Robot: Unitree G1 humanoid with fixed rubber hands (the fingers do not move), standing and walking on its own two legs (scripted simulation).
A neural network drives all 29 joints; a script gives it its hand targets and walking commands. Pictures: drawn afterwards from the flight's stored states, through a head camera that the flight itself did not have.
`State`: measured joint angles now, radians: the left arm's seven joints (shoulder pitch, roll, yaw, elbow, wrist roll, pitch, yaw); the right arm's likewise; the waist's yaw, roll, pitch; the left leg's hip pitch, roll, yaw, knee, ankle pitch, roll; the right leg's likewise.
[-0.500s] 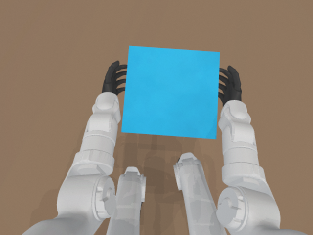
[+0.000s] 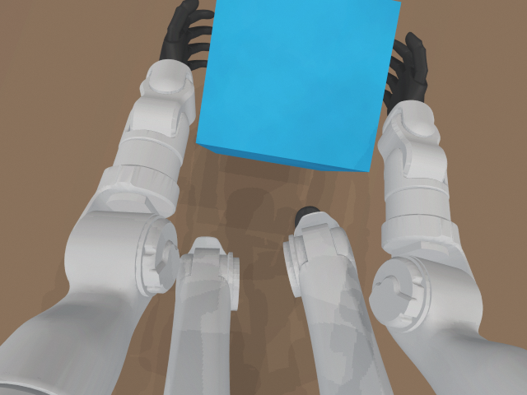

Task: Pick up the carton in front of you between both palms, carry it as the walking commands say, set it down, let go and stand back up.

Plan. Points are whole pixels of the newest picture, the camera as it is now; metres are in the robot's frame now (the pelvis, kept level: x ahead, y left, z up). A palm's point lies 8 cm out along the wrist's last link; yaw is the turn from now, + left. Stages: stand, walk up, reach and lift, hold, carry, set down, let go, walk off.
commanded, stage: set down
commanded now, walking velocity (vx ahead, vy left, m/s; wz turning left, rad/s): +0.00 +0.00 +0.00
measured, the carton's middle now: (285, 96) +0.49 -0.11 -0.21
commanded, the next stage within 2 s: none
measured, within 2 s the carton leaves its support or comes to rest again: rests again in 1.02 s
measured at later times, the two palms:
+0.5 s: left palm (192, 72) +0.55 +0.03 -0.21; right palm (386, 106) +0.45 -0.26 -0.20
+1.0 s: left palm (195, 85) +0.54 +0.03 -0.24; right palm (384, 107) +0.45 -0.26 -0.23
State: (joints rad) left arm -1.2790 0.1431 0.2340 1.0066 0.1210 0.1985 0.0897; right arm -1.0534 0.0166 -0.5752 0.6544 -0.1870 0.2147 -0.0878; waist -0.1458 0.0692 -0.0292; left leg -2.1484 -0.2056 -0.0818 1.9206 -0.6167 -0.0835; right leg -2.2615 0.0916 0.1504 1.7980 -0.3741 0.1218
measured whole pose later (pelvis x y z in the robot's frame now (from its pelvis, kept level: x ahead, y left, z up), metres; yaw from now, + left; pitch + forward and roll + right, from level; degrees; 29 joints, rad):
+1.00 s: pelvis +0.00 +0.01 -0.05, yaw -1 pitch +45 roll -3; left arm -1.45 0.22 0.05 1.18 0.08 0.14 0.08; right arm -1.22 -0.14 -0.60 0.96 -0.12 0.12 -0.01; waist -0.19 0.04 0.18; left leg -2.28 -0.18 -0.07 2.14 -0.65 -0.04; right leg -2.34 0.01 0.08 1.99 -0.43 0.11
